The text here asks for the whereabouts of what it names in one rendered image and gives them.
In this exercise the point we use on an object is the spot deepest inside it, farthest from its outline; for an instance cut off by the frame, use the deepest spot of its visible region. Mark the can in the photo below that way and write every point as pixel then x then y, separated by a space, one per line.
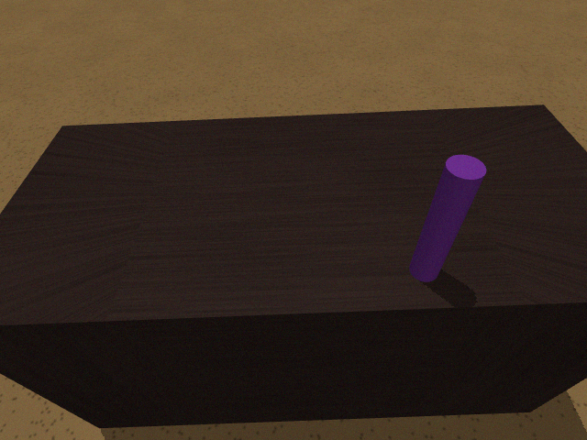
pixel 460 180

